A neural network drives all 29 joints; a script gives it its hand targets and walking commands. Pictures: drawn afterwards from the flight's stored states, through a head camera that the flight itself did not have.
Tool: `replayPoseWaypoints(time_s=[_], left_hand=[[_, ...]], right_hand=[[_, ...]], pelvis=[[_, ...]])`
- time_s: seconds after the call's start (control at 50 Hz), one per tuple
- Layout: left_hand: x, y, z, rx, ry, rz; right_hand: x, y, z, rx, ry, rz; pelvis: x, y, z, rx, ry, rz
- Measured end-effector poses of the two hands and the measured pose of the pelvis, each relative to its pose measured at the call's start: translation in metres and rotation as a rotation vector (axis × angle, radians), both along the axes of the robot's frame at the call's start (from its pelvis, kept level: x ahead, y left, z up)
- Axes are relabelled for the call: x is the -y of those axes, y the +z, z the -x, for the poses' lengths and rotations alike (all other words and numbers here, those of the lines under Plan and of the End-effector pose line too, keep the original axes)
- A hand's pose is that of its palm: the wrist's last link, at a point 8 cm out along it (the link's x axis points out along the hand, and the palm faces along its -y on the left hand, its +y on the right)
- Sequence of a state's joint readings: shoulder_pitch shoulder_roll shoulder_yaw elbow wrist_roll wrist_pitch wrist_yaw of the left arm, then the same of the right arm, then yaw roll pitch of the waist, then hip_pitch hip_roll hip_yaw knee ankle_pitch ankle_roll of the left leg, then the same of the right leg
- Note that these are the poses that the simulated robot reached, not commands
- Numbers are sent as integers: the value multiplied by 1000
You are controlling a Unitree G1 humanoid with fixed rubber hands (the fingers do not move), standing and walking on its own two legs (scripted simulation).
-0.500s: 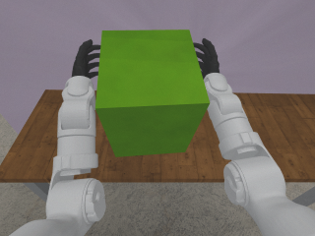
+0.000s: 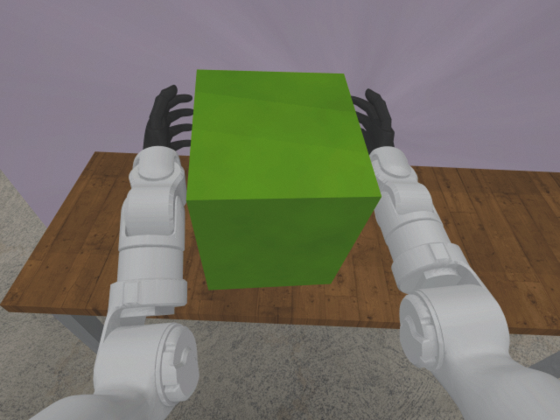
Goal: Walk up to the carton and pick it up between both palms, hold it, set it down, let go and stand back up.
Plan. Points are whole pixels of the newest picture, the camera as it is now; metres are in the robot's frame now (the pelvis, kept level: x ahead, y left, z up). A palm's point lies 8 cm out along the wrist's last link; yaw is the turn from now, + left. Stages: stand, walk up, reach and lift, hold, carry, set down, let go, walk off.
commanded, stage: set down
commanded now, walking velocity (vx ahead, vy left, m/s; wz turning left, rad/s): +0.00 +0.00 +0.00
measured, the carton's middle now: (271, 189) +0.41 +0.03 +0.12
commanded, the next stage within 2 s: none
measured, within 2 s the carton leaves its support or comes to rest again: neither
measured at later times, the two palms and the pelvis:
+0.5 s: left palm (163, 166) +0.39 +0.17 +0.17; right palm (367, 160) +0.44 -0.11 +0.15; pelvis +0.00 +0.00 +0.00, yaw +0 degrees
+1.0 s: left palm (168, 180) +0.39 +0.17 +0.14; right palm (360, 166) +0.46 -0.11 +0.12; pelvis +0.01 -0.01 +0.00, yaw +0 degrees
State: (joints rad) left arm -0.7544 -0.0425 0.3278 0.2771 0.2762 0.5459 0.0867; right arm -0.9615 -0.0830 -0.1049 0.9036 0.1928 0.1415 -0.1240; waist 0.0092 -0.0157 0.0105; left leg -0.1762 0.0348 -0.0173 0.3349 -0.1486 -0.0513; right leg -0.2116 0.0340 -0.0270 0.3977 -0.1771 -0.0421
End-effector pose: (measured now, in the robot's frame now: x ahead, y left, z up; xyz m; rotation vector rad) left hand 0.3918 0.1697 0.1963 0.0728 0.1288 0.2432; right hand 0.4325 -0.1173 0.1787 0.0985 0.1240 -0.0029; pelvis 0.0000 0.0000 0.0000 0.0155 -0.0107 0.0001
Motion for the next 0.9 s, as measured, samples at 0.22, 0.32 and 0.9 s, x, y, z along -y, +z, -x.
replayPoseWaypoints(time_s=[0.22,0.32,0.9], left_hand=[[-1,-12,1,-20,26,9],[-1,-16,2,-25,32,12],[-7,-47,-4,-62,90,15]], right_hand=[[-1,-11,-3,-21,22,-7],[-1,-15,-4,-27,32,-10],[-9,-46,-25,-63,102,-5]], pelvis=[[0,0,-2,-4,0,0],[0,0,-2,-4,0,0],[7,1,-14,-31,0,-6]])
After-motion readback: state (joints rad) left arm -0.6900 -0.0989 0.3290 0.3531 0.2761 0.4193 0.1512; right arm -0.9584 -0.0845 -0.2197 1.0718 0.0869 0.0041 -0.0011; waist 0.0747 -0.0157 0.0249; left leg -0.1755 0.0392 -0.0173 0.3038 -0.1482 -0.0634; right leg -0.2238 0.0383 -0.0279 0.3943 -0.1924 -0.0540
